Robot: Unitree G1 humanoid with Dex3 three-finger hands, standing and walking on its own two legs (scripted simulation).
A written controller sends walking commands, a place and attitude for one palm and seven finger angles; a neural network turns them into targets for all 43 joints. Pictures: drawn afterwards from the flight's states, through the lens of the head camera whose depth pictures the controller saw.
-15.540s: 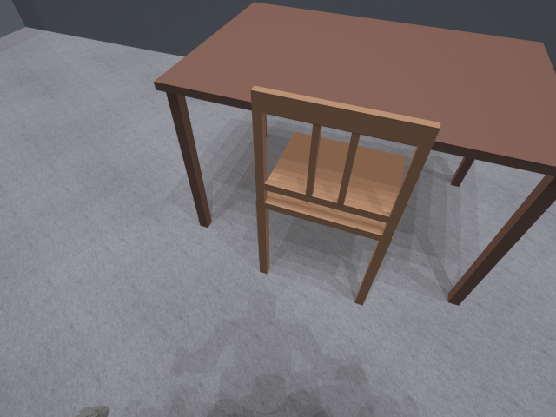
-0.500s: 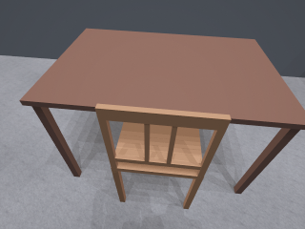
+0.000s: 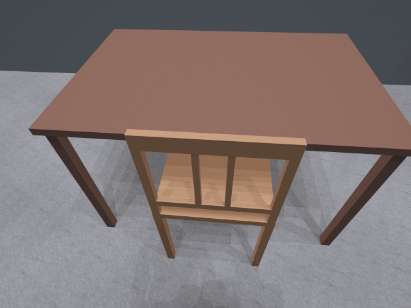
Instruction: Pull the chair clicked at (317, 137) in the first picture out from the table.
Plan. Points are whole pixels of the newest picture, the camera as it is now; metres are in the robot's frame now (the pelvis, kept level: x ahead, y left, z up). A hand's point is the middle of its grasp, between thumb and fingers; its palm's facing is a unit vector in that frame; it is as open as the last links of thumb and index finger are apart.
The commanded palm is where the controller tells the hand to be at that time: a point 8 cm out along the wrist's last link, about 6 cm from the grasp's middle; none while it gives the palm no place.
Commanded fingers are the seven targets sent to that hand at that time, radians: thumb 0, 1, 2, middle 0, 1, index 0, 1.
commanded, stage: come to a stop and stand still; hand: left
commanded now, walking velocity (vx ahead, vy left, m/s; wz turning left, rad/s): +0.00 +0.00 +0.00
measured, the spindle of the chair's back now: (196, 179) +0.48 +0.06 -0.12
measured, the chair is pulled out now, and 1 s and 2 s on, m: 0.00 0.00 0.00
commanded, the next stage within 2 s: look again from close up in 0.40 s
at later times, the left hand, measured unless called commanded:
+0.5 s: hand out of the picture -0.01 +0.14 -0.17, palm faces +0.04 -0.98 -0.19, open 7.3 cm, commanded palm none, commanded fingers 0.00 0.90 0.90 -0.20 -0.30 -0.20 -0.30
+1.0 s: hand out of the picture -0.02 +0.13 -0.17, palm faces +0.06 -0.98 -0.17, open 7.3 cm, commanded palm none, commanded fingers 0.00 0.90 0.90 -0.20 -0.30 -0.20 -0.30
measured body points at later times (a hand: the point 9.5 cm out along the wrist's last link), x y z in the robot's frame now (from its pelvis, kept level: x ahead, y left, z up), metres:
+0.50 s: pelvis +0.01 -0.02 +0.00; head +0.02 -0.03 +0.45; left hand -0.01 +0.20 -0.15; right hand -0.01 -0.22 -0.17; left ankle -0.05 +0.09 -0.74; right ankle +0.03 -0.10 -0.74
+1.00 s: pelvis +0.00 -0.03 +0.00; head +0.01 -0.03 +0.45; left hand -0.02 +0.18 -0.16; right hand -0.03 -0.22 -0.16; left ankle -0.05 +0.09 -0.74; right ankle +0.03 -0.10 -0.74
